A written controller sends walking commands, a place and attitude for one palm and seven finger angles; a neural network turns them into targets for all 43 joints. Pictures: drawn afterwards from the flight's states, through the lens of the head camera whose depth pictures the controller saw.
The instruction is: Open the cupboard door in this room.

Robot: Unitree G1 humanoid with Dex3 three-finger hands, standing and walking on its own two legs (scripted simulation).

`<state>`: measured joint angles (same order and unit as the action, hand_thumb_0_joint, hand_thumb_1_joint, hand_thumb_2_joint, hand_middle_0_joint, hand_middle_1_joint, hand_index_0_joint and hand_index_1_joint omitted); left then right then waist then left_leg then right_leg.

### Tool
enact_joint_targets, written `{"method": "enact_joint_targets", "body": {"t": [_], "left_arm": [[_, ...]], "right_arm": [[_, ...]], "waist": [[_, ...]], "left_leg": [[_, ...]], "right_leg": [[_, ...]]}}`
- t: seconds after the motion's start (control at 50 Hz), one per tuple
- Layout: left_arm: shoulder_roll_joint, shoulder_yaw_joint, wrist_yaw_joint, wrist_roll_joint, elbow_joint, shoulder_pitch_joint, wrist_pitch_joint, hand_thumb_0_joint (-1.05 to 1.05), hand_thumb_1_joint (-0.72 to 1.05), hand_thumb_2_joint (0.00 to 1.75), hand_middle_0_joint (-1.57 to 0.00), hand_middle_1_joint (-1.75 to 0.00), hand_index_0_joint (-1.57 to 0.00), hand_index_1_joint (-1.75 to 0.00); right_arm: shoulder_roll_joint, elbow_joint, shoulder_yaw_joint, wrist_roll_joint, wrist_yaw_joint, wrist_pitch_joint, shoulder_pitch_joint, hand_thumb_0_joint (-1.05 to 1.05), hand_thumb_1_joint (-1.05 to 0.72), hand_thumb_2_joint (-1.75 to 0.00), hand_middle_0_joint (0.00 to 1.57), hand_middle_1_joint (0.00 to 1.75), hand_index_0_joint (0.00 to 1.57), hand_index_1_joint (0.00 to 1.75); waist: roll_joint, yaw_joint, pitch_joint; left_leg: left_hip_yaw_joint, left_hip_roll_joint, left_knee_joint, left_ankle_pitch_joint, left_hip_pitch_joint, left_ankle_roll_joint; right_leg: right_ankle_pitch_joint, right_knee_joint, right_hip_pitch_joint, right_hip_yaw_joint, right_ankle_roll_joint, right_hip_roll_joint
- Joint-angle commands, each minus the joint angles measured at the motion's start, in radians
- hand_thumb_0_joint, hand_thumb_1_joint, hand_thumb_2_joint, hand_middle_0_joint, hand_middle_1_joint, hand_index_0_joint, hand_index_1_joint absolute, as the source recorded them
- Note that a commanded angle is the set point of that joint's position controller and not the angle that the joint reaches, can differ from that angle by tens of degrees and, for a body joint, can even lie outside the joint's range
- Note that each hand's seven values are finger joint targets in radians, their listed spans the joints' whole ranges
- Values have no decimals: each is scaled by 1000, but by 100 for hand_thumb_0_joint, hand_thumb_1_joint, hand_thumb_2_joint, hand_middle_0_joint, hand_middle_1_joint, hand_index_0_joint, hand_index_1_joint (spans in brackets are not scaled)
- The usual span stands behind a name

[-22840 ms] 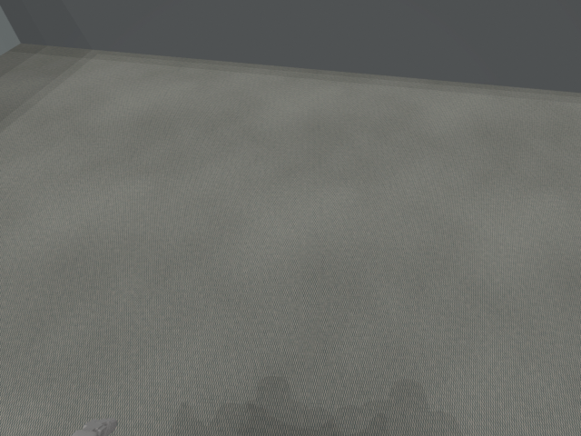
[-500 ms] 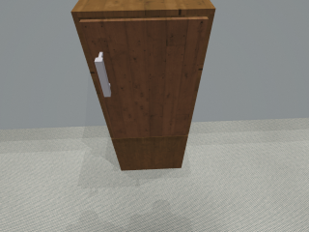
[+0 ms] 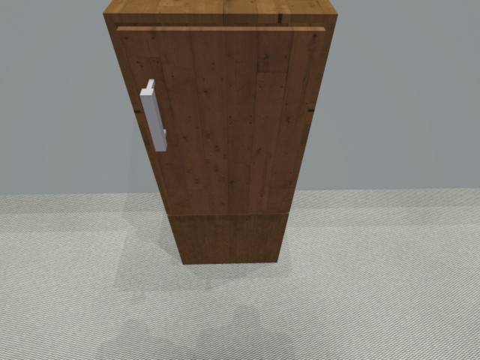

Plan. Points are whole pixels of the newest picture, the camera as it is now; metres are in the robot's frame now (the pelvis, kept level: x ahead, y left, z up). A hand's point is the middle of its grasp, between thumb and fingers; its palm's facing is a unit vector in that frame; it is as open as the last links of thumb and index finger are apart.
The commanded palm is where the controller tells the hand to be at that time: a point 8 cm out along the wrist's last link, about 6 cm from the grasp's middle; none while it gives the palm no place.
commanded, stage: come to a stop and stand still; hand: left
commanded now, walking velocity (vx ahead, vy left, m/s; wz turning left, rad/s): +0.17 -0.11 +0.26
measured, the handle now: (156, 116) +0.57 +0.22 +0.09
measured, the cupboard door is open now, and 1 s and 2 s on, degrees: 0 0 0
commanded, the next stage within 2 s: look again from close up in 1.04 s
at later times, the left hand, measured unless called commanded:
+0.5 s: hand out of the picture +0.08 +0.17 -0.17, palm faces +0.08 -0.96 -0.26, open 7.3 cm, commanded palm none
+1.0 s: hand out of the picture +0.03 +0.16 -0.18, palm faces +0.11 -0.98 -0.18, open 7.4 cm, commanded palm none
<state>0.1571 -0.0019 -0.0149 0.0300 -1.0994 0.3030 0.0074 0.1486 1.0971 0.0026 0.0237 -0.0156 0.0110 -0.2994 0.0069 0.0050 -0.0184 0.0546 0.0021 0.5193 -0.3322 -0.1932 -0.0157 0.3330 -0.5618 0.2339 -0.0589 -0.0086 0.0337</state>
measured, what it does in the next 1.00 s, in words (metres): steps on the spot: right foot, then left foot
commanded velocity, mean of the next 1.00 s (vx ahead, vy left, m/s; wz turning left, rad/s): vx -0.03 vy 0.03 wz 0.02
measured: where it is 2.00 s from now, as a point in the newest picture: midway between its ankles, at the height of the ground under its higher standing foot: outside the picture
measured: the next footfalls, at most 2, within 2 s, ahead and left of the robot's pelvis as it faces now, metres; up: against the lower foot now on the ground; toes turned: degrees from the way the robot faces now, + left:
right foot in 0.50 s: +0.11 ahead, -0.13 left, +0.00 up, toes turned +2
left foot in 0.86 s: +0.05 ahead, +0.09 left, +0.00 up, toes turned +6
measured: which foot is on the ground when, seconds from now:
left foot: down 0.00-0.52, up 0.54-0.84, down 0.86-1.00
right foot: down 0.00-0.24, up 0.26-0.48, down 0.50-1.00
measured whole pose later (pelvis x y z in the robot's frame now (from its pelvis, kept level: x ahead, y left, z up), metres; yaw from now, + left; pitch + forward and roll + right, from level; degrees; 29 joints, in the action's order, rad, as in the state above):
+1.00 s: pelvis +0.02 -0.02 +0.00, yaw +4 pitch -1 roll +1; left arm 0.19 -0.03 -0.02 0.03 -1.03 0.27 -0.03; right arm 0.14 1.04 -0.01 0.02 -0.02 -0.01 -0.28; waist 0.05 -0.03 -0.03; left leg 0.06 0.00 0.49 -0.28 -0.20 -0.02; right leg 0.23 -0.53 0.29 -0.08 -0.01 0.05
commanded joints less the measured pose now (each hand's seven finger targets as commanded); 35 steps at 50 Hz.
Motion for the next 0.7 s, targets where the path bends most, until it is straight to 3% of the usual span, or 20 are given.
{"method": "enact_joint_targets", "body": {"t": [0.0, 0.04, 0.06, 0.1, 0.12, 0.16, 0.18, 0.2, 0.22, 0.24, 0.28, 0.34, 0.44, 0.46, 0.48, 0.5, 0.52, 0.54, 0.58, 0.68], "left_arm": [[96, -31, 4, -2, 39, 84, 24, 0, 90, 90, -20, -30, -20, -30], [120, -43, -1, -3, 24, 128, 30, 0, 90, 90, -20, -30, -20, -30], [140, -52, -6, -4, 12, 177, 34, 0, 90, 90, -20, -30, -20, -30], [131, -53, -17, 0, -3, 225, 43, 0, 90, 90, -20, -30, -20, -30], [122, -51, -23, 4, 3, 196, 41, 0, 90, 90, -20, -30, -20, -30], [112, -44, -32, -6, 31, 103, 32, 0, 90, 90, -20, -30, -20, -30], [101, -41, -33, -16, 45, 80, 27, 0, 90, 90, -20, -30, -20, -30], [70, -35, -38, -27, 59, 92, 21, 0, 90, 90, -20, -30, -20, -30], [60, -30, -46, -27, 70, 60, 16, 0, 90, 90, -20, -30, -20, -30], [73, -33, -48, -26, 80, 33, 3, 0, 90, 90, -20, -30, -20, -30], [70, -37, -46, -19, 89, -4, -8, 0, 90, 90, -20, -30, -20, -30], [53, -42, -36, -14, 92, 4, -14, 0, 90, 90, -20, -30, -20, -30], [66, -55, -25, -6, 111, 54, -11, 0, 90, 90, -20, -30, -20, -30], [102, -60, -24, -2, 110, 82, -2, 0, 90, 90, -20, -30, -20, -30], [163, -67, -29, 7, 112, 86, 7, 0, 90, 90, -20, -30, -20, -30], [205, -68, -26, 1, 115, 94, 11, 0, 90, 90, -20, -30, -20, -30], [208, -62, -26, 1, 124, 93, 10, 0, 90, 90, -20, -30, -20, -30], [182, -59, -31, 2, 135, 46, 7, 0, 90, 90, -20, -30, -20, -30], [181, -60, -30, 1, 168, -21, 7, 0, 90, 90, -20, -30, -20, -30], [220, -78, -29, 5, 186, -10, 5, 0, 90, 90, -20, -30, -20, -30]], "right_arm": [[106, -55, -27, 1, -7, 29, -42, 0, -90, -90, 20, 30, 20, 30], [69, -67, -22, -2, -9, 34, -39, 0, -90, -90, 20, 30, 20, 30], [58, -78, -20, -2, -7, 35, -20, 0, -90, -90, 20, 30, 20, 30], [45, -107, -19, -4, -5, 34, 64, 0, -90, -90, 20, 30, 20, 30], [32, -106, -18, -9, -6, 33, 66, 0, -90, -90, 20, 30, 20, 30], [13, -56, -11, -18, -9, 32, -24, 0, -90, -90, 20, 30, 20, 30], [47, -26, -18, -14, -14, 38, -101, 0, -90, -90, 20, 30, 20, 30], [115, -18, -28, -8, -26, 35, -129, 0, -90, -90, 20, 30, 20, 30], [139, -13, -33, -16, -32, 30, -144, 0, -90, -90, 20, 30, 20, 30], [140, -13, -33, -18, -39, 25, -110, 0, -90, -90, 20, 30, 20, 30], [139, -29, -40, -9, -45, 15, -79, 0, -90, -90, 20, 30, 20, 30], [157, -72, -57, -2, -42, 5, -12, 0, -90, -90, 20, 30, 20, 30], [172, -124, -76, 3, -29, -6, 68, 0, -90, -90, 20, 30, 20, 30], [162, -133, -78, 0, -25, -9, 73, 0, -90, -90, 20, 30, 20, 30], [119, -141, -77, -8, -19, -11, 45, 0, -90, -90, 20, 30, 20, 30], [86, -151, -73, -15, -15, -19, 43, 0, -90, -90, 20, 30, 20, 30], [67, -157, -67, -15, -16, -33, 84, 0, -90, -90, 20, 30, 20, 30], [65, -156, -67, -13, -15, -39, 89, 0, -90, -90, 20, 30, 20, 30], [84, -139, -66, -12, -1, -38, 84, 0, -90, -90, 20, 30, 20, 30], [72, -158, -53, -11, 13, -31, 107, 0, -90, -90, 20, 30, 20, 30]], "waist": [[-6, -22, -83], [115, -33, -61], [195, -48, -46], [151, -69, -77], [101, -54, -69], [59, 8, -6], [4, 34, 54], [-117, 23, 105], [-240, 30, 90], [-261, 24, 33], [-180, 22, -10], [-118, 4, 23], [-136, -42, 51], [-62, -54, 64], [132, -42, 91], [220, -46, 71], [234, -70, 84], [222, -49, 61], [170, -32, 45], [134, -56, 52]], "left_leg": [[-143, -110, -90, -31, -150, -80], [-44, -43, 73, 56, -238, -55], [10, -13, 190, 13, -299, -39], [5, -26, 329, -186, -383, -21], [-7, -39, 290, -196, -352, -16], [0, -39, -9, 50, -110, -3], [-43, -82, -67, 481, 69, -24], [-171, -229, -17, 899, 190, -105], [-240, -314, -57, 1203, 217, -171], [-251, -340, -70, 1334, 227, -206], [-211, -324, -71, 1282, 238, -202], [-145, -285, -73, 1136, 205, -174], [-83, -239, -19, 793, 75, -105], [-53, -190, 49, 582, 15, -60], [7, -75, 172, 240, -97, -7], [14, 11, 297, -208, -174, 21], [-56, 1, 427, -317, -184, 16], [-72, -8, 504, -277, -214, 19], [-71, -18, 565, -181, -252, 33], [-19, -10, 332, -145, -213, 46]], "right_leg": [[54, 83, -16, 71, -49, 63], [-46, 129, -135, 139, -84, 126], [-117, 173, -185, 220, -118, 199], [-494, 198, -215, 301, -206, 298], [-656, 160, -211, 249, -214, 298], [-779, 19, -142, 90, -129, 203], [-694, -88, -57, 19, -55, 122], [-378, -129, 48, -20, 6, 59], [72, -201, 99, -20, 23, 18], [253, -261, 170, 16, 24, 23], [269, -284, 228, 33, 21, 40], [145, -214, 176, -1, 15, 24], [-125, -15, 17, -17, 6, 13], [-352, 55, -55, 27, 3, 58], [-661, 64, -123, 210, -60, 206], [-843, 131, -115, 303, -164, 352], [-766, 168, -67, 353, -217, 372], [-682, 180, -56, 337, -232, 346], [-595, 181, -46, 255, -206, 291], [-452, 203, -61, 242, -198, 272]]}}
